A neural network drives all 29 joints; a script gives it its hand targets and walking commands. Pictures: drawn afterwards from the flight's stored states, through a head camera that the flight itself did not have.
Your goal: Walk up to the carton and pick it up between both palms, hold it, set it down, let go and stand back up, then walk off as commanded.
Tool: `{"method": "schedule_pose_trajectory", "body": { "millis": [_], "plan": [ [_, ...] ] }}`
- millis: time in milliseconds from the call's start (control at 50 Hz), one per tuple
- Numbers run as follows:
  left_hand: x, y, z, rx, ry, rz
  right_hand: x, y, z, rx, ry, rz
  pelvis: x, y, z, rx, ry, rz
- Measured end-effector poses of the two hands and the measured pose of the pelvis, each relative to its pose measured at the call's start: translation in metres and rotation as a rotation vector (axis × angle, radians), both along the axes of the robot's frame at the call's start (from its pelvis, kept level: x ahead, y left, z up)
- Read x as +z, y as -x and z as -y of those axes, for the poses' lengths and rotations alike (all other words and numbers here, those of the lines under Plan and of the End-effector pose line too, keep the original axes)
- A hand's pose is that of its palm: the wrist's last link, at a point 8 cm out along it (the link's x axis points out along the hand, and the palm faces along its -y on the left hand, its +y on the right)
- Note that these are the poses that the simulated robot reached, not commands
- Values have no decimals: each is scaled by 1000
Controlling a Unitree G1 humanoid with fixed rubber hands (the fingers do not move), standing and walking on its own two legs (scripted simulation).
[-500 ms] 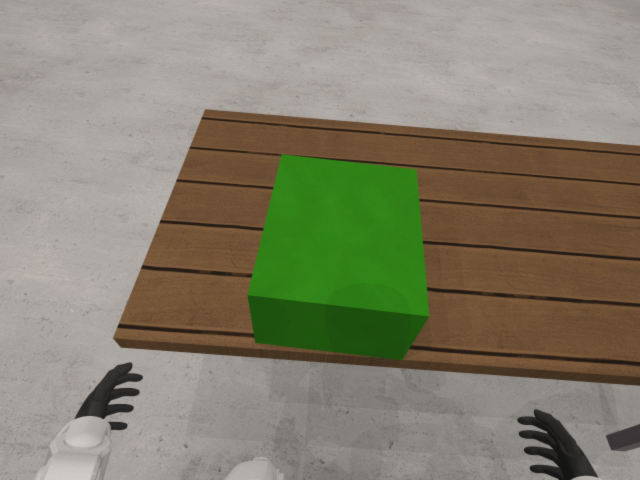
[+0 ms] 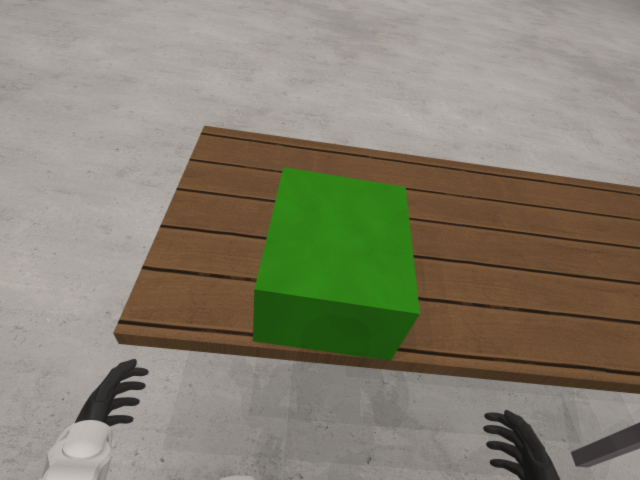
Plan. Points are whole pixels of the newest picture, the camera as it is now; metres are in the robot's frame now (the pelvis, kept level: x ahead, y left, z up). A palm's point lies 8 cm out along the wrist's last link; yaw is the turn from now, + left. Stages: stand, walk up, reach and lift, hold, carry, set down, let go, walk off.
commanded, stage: reach and lift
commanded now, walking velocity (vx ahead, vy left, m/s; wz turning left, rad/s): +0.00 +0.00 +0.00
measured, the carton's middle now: (334, 259) +0.48 -0.02 -0.05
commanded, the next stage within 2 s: none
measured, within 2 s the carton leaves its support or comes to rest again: neither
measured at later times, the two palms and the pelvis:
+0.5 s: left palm (124, 399) +0.22 +0.25 -0.03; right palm (529, 448) +0.17 -0.25 -0.01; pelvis +0.02 +0.01 +0.01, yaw -2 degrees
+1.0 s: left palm (142, 374) +0.24 +0.23 -0.01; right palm (507, 410) +0.21 -0.22 +0.01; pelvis +0.04 -0.01 +0.01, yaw -2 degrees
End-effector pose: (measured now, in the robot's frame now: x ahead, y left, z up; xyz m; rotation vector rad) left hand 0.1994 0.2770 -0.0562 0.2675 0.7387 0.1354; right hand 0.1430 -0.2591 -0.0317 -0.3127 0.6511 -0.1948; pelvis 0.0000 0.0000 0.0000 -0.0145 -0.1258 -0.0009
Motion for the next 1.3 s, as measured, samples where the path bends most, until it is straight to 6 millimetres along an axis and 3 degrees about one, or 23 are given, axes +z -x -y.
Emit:
{"method": "schedule_pose_trajectory", "body": {
  "millis": [140, 280, 720, 900, 1040, 1140, 1300],
  "plan": [
    [11, -16, 7, -41, 8, 80, 12, -8, -11, -12, -32, 44, 2, -3, -13, -11, 9, -7],
    [13, -15, 18, -47, 44, 113, 13, -11, -14, -28, -94, 38, 9, -10, -19, -28, 9, -35],
    [37, -31, 47, -66, 126, 360, 28, -53, -20, 28, -179, 244, 14, -29, 7, -37, -27, -68],
    [49, -39, 51, -86, 158, 430, 33, -66, -37, 32, -229, 312, 14, -34, 10, -36, -31, -74],
    [50, -43, 51, -66, 180, 436, 37, -71, -35, 14, -224, 323, 14, -36, 11, -37, -31, -76],
    [56, -60, 56, -65, 204, 446, 41, -84, -31, -2, -223, 319, 14, -36, 11, -37, -32, -77],
    [75, -98, 65, -91, 214, 466, 56, -122, -32, 2, -235, 354, 14, -38, 12, -37, -33, -80]
  ]
}}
